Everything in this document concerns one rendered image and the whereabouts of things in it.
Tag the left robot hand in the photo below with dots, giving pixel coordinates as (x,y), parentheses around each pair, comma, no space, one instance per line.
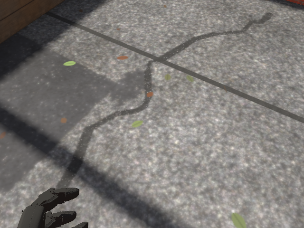
(38,214)

